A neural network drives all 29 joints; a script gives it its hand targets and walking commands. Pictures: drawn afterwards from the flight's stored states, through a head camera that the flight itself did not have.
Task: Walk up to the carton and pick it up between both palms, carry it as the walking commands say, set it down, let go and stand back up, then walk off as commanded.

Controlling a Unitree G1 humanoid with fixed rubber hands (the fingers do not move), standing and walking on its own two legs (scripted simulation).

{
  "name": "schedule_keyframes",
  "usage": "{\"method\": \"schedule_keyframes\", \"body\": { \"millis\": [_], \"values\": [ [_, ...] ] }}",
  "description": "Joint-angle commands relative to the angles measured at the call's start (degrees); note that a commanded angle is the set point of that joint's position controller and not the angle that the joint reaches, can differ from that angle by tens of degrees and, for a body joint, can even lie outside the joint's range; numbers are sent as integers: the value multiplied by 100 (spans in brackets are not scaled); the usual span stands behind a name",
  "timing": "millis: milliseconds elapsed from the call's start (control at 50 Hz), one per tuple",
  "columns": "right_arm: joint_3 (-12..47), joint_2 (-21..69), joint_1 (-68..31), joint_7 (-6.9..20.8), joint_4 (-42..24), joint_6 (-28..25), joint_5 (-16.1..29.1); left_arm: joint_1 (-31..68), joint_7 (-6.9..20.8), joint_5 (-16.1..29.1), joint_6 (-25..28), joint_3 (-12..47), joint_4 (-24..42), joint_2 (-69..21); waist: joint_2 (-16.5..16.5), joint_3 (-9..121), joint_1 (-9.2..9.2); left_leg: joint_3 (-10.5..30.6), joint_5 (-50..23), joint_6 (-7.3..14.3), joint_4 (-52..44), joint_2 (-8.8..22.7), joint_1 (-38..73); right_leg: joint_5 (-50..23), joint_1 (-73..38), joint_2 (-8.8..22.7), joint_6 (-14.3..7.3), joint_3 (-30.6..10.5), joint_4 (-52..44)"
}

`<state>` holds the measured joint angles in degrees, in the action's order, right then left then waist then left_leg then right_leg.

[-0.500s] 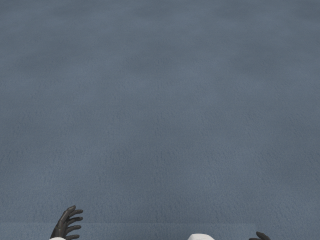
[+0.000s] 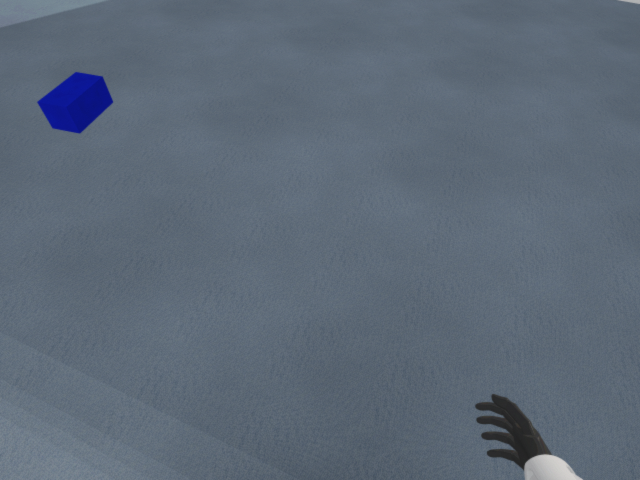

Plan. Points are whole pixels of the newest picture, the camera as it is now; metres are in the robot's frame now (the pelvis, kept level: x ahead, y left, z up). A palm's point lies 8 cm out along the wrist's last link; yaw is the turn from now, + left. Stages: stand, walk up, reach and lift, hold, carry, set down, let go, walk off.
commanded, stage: walk up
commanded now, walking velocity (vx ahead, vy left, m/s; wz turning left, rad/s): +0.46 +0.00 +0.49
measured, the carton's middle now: (77, 102) +1.88 +1.28 -0.69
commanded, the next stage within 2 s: none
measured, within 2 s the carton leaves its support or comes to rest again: neither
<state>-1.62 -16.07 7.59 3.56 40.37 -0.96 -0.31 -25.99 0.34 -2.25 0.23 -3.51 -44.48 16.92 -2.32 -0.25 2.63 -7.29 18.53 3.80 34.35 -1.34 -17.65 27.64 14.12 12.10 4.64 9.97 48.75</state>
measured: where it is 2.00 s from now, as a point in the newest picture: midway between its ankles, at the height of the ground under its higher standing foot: (256, 274)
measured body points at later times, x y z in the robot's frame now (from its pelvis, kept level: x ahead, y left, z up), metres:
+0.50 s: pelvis +0.23 -0.01 +0.00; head +0.26 -0.02 +0.45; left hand +0.35 +0.26 -0.10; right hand +0.28 -0.28 -0.13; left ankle +0.06 +0.08 -0.65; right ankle +0.30 -0.09 -0.73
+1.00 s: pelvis +0.40 +0.08 +0.02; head +0.40 +0.10 +0.47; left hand +0.42 +0.36 -0.11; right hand +0.52 -0.16 -0.10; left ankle +0.33 +0.13 -0.73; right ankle +0.41 -0.07 -0.65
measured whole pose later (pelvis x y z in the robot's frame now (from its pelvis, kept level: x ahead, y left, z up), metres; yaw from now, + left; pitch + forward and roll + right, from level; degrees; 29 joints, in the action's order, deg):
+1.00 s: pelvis +0.40 +0.08 +0.02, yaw +19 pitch +0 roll -1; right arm -2.1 -15.0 20.4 1.2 48.7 -4.0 -0.7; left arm -14.4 2.0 -2.0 1.5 -2.2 -44.8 14.2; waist -1.3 -0.4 -2.0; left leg -8.0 17.1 3.4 23.3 0.1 -6.8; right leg 19.3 25.1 5.9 1.9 4.4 60.3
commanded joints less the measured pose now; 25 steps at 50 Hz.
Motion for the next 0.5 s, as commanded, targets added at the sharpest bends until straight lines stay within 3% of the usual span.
{"method": "schedule_keyframes", "body": {
  "millis": [0, 20, 60, 80, 140, 200, 280, 340, 360, 380, 400, 420, 440, 460, 480],
  "values": [
    [-370, -1223, 1629, -153, 87, -133, 58, 1011, 48, 24, 196, 58, 939, 221, 1106, 207, -798, 2979, -339, 454, -1833, 2081, 2201, 53, 2854, -144, -146, -765, 1781],
    [-311, -1001, 1254, -153, 18, -160, 54, 1003, 82, 29, 211, 62, 870, 204, 930, -206, -676, 2644, 69, 432, -2005, 1818, 1688, -403, 2750, -84, -128, -781, 1661],
    [-250, -800, 1053, -157, -25, -250, 70, 805, 143, 17, 154, 26, 745, 174, 797, -418, -438, 2111, -1066, 316, -2034, 1431, 1223, -1106, 2299, -231, -46, -757, 1570],
    [-237, -794, 1138, -161, -12, -296, 68, 796, 141, 14, 124, 17, 721, 196, 760, -369, -400, 1973, -1669, 304, -1958, 1391, 1180, -1203, 2204, -308, -7, -722, 1499],
    [-230, -776, 1555, -207, 67, -370, 58, 1249, 146, -7, 75, 36, 806, 150, 717, -298, -475, 1900, -2594, 360, -1895, 1421, 1449, -1464, 2400, -437, 61, -683, 1118],
    [-287, -767, 1848, -270, 136, -367, 39, 1790, 160, 15, 37, 39, 928, 92, 782, -462, -541, 1677, -3763, 170, -1806, 1290, 1554, -1690, 2267, -623, 45, -568, 228],
    [-387, -814, 2042, -346, 219, -290, -1, 2265, 145, 57, 70, 54, 1011, 60, 1031, -448, -624, 1575, -4292, 94, -1804, 1206, 1640, -1833, 1782, -933, -69, -333, -804],
    [-386, -922, 2017, -369, 208, -253, 46, 1760, 102, -31, 145, 4, 779, 202, 885, 90, -368, 1309, -4891, -15, -924, 959, 1417, -1671, 344, -1168, -245, -224, -1334],
    [-362, -927, 1906, -357, 149, -253, 73, 1263, 67, -69, 191, -63, 576, 345, 697, 436, -178, 1189, -4837, -36, -264, 821, 1101, -1843, -526, -1102, -321, -209, -1543],
    [-298, -799, 1791, -339, 23, -270, 100, 607, 24, -169, 263, -181, 368, 644, 334, 726, 94, 1061, -4121, -136, 711, 596, 250, -1923, -1560, -556, -406, -754, -1911],
    [-156, -333, 1985, -324, -56, -267, 85, 104, -37, -329, 306, -345, 220, 1124, -877, 931, 149, 892, -1033, -346, 2043, -101, -1282, -1557, -2487, 1005, -705, -2654, -2473],
    [-168, -281, 1951, -357, -47, -172, 97, -223, -53, -366, 229, -327, 122, 1289, -947, 1351, 142, 839, 881, -367, 3483, -163, -1583, -771, -2289, 1909, -1099, -4049, -3177],
    [-312, -450, 1747, -377, 15, -109, 126, 284, -85, -293, 240, -202, 248, 1116, -205, 906, -139, 1033, 945, -455, 3723, 19, -1252, -2465, -1433, 1758, -1138, -3511, -3008],
    [-343, -360, 1660, -353, 48, -70, 61, 711, -52, -224, 257, -183, 296, 768, -106, 680, -290, 1025, 842, -424, 3708, 339, -1036, -2293, -950, 1357, -1131, -2615, -3000],
    [-360, -282, 1608, -334, 85, -13, 26, 1036, -48, -169, 281, -144, 319, 534, -251, 362, -412, 948, 664, -442, 3507, 442, -824, -2797, -515, 1066, -1026, -1909, -3021]
  ]
}}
